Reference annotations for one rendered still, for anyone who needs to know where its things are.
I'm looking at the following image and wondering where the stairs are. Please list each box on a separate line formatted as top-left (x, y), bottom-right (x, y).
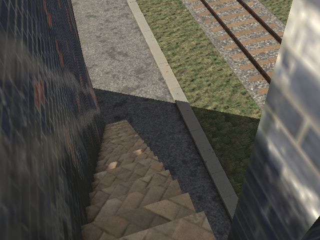
top-left (81, 120), bottom-right (216, 240)

